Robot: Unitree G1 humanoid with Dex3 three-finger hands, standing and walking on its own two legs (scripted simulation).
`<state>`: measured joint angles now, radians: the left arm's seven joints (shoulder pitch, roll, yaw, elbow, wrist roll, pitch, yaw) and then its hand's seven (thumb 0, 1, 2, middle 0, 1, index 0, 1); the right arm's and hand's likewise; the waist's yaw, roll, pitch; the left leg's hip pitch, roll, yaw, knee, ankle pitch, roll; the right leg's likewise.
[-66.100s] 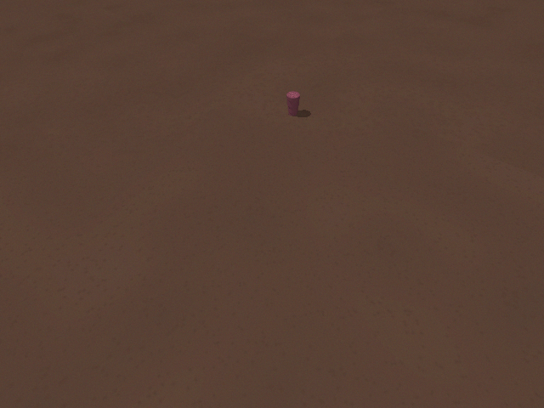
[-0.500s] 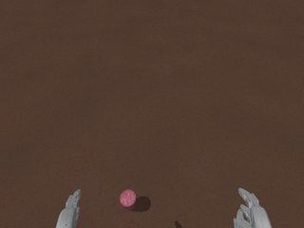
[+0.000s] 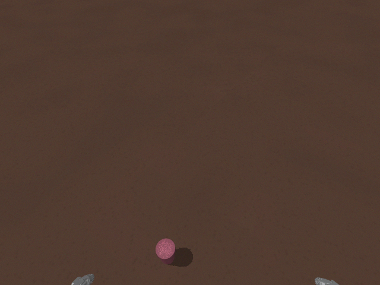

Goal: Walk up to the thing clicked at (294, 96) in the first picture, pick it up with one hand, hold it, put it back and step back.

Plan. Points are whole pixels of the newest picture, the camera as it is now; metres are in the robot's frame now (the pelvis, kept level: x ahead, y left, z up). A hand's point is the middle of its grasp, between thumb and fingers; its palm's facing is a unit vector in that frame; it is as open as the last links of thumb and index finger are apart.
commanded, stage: stand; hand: left
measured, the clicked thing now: (166, 253) +0.40 +0.16 -0.68
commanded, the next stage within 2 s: step back in 1.88 s
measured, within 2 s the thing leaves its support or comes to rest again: neither
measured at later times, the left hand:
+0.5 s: hand out of the picture +0.02 +0.24 -0.14, palm faces +0.01 -0.94 -0.34, open 7.4 cm
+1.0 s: hand out of the picture +0.06 +0.23 -0.13, palm faces +0.00 -0.94 -0.33, open 7.4 cm
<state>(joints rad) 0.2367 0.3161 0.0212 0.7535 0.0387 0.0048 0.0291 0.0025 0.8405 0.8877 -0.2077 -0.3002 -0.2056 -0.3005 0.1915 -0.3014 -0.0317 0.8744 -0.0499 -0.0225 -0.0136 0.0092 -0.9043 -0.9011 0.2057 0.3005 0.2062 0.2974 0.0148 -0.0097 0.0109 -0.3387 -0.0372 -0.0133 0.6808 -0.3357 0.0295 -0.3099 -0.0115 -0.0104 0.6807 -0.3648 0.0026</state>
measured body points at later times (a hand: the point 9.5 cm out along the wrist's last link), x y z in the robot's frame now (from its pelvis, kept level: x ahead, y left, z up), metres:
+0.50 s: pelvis -0.02 +0.00 +0.02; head -0.03 -0.01 +0.47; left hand +0.02 +0.29 -0.11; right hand +0.05 -0.28 -0.12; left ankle +0.02 +0.10 -0.72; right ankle +0.00 -0.12 -0.72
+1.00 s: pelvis +0.00 -0.01 +0.03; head +0.01 -0.02 +0.48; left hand +0.06 +0.28 -0.11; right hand +0.06 -0.30 -0.12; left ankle +0.02 +0.10 -0.72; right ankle +0.00 -0.12 -0.72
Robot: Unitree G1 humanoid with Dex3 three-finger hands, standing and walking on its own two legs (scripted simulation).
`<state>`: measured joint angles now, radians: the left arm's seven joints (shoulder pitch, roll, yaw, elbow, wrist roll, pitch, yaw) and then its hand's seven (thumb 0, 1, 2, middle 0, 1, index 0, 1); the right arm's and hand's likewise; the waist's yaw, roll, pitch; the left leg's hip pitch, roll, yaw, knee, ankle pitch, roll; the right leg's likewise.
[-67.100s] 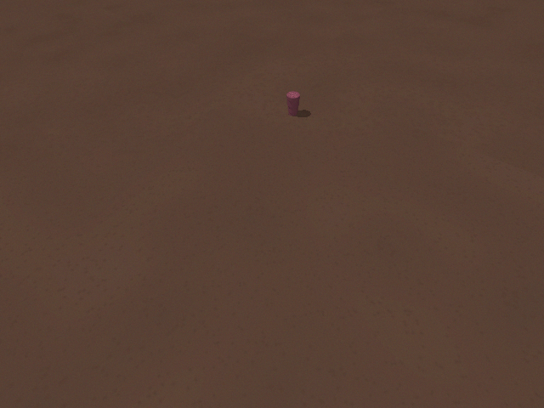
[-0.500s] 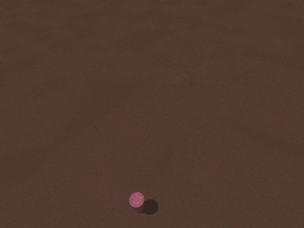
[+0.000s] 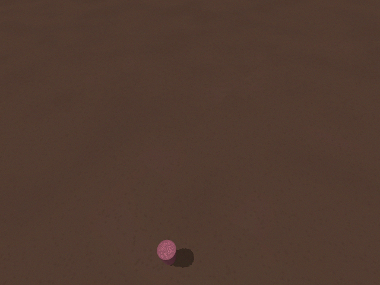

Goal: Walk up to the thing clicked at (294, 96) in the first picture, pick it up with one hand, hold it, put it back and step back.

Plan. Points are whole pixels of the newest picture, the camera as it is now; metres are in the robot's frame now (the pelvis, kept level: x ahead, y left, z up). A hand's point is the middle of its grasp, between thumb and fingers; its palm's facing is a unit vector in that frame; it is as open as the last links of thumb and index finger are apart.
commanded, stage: stand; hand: left
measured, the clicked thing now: (168, 254) +0.40 +0.17 -0.71
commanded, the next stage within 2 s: step back in 0.88 s
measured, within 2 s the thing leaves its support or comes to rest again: neither
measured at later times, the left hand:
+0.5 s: hand out of the picture +0.09 +0.25 -0.16, palm faces +0.00 -0.94 -0.34, open 7.4 cm
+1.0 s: hand out of the picture +0.08 +0.26 -0.16, palm faces +0.02 -0.93 -0.36, open 7.4 cm
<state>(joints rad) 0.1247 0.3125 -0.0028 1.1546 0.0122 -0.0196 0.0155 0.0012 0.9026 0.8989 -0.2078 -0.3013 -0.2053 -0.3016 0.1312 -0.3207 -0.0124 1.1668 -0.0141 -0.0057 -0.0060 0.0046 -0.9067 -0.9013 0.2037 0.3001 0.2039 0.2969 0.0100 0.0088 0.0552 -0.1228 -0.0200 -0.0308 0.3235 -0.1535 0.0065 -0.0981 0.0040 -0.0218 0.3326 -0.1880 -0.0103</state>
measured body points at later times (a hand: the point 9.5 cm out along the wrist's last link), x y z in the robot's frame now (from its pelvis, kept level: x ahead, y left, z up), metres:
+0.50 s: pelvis +0.02 +0.00 +0.00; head +0.03 +0.00 +0.45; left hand +0.09 +0.29 -0.13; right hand +0.10 -0.30 -0.14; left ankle +0.02 +0.12 -0.75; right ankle +0.00 -0.11 -0.75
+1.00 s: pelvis +0.00 +0.00 +0.00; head +0.04 +0.00 +0.44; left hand +0.07 +0.31 -0.14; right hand +0.08 -0.30 -0.14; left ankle +0.02 +0.11 -0.75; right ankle +0.00 -0.11 -0.75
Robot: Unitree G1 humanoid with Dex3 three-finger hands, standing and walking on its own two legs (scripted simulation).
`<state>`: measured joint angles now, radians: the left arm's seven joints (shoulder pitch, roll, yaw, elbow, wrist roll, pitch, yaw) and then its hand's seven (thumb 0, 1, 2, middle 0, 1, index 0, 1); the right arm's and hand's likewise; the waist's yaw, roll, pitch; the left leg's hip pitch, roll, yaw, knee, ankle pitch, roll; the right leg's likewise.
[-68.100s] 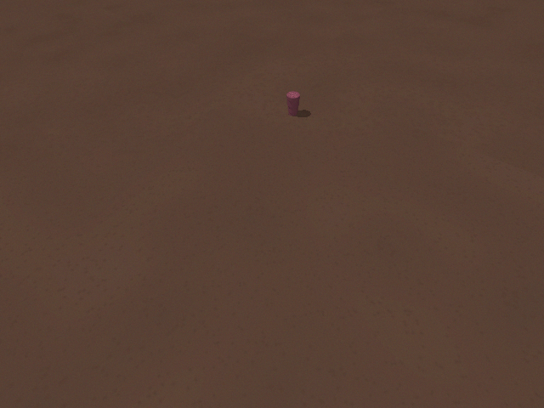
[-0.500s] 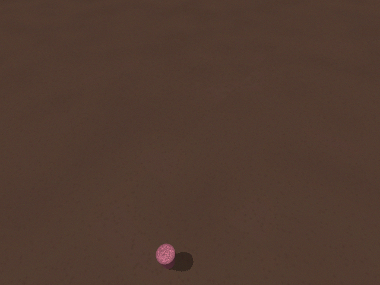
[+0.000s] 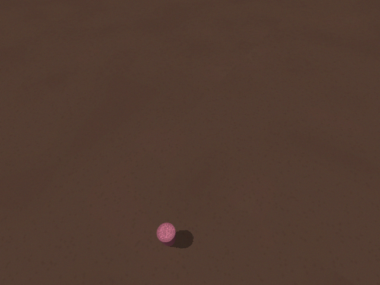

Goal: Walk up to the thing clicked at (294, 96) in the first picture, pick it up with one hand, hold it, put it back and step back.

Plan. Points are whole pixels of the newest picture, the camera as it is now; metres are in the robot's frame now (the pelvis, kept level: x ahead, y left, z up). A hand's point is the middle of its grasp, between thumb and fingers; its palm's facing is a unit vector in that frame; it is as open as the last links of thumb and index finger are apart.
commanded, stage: step back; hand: left
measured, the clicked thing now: (167, 236) +0.40 +0.17 -0.71
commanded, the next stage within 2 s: none
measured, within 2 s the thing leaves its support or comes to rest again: neither
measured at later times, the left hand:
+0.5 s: hand out of the picture +0.07 +0.32 -0.17, palm faces -0.05 -0.93 -0.36, open 7.4 cm
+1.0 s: hand out of the picture -0.05 +0.35 -0.17, palm faces +0.03 -0.93 -0.36, open 7.4 cm
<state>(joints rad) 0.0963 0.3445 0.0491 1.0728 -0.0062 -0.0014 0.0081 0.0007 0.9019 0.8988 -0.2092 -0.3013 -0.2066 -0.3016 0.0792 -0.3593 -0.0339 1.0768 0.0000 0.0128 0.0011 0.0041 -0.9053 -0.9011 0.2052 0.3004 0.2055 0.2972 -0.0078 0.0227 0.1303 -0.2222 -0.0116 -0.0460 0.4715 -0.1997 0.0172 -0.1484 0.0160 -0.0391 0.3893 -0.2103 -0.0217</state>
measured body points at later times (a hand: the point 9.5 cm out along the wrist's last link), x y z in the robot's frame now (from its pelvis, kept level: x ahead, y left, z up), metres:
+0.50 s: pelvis -0.07 +0.06 -0.01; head +0.01 +0.07 +0.43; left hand +0.07 +0.36 -0.14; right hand +0.01 -0.25 -0.13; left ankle -0.05 +0.15 -0.74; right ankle -0.12 -0.08 -0.70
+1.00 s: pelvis -0.19 +0.09 -0.03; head -0.13 +0.11 +0.42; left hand -0.06 +0.40 -0.15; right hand -0.09 -0.23 -0.13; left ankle -0.19 +0.19 -0.75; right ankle -0.12 -0.06 -0.74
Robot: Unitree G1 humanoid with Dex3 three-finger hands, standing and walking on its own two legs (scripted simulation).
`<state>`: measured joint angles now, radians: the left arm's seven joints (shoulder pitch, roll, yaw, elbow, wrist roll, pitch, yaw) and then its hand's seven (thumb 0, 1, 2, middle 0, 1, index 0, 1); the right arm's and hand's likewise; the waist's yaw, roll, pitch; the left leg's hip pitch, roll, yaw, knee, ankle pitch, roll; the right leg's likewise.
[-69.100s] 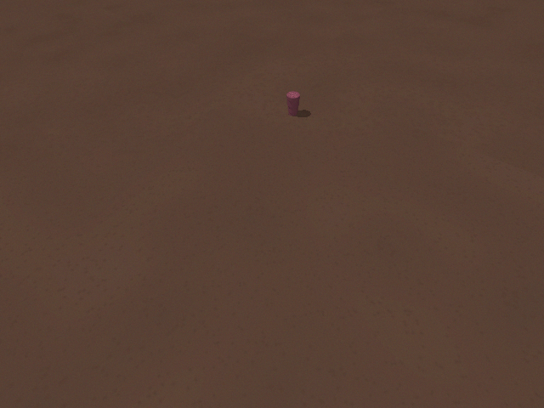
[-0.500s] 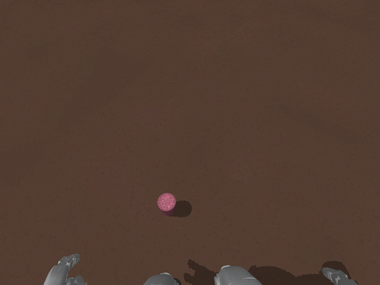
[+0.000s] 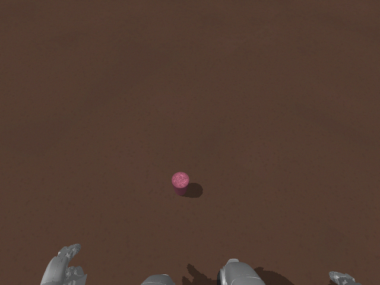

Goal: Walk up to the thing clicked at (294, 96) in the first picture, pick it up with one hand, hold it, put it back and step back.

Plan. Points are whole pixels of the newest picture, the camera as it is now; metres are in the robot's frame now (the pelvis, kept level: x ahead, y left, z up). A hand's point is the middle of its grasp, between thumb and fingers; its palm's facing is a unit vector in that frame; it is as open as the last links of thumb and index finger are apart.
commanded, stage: step back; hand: left
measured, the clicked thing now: (180, 185) +0.60 +0.07 -0.68
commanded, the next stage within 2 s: none
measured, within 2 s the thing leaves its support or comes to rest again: neither
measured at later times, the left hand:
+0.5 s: hand out of the picture -0.09 +0.25 -0.14, palm faces -0.09 -0.92 -0.39, open 7.4 cm
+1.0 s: hand out of the picture -0.18 +0.24 -0.14, palm faces +0.00 -0.95 -0.30, open 7.4 cm
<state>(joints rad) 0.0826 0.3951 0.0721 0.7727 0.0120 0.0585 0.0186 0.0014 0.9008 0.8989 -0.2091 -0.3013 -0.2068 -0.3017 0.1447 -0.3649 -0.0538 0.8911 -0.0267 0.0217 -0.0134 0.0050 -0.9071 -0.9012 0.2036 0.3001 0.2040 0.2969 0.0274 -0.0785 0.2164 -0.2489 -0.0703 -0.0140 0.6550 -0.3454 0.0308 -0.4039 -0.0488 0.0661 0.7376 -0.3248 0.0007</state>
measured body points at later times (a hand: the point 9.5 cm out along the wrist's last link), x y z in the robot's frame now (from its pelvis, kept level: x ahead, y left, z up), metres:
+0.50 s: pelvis -0.17 -0.02 +0.00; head -0.13 -0.03 +0.44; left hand -0.09 +0.30 -0.12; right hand -0.05 -0.34 -0.11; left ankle -0.01 +0.10 -0.71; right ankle -0.19 -0.14 -0.72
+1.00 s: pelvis -0.32 -0.02 +0.01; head -0.26 +0.03 +0.46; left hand -0.18 +0.29 -0.12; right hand -0.24 -0.33 -0.08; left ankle -0.28 +0.09 -0.72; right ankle -0.36 -0.19 -0.61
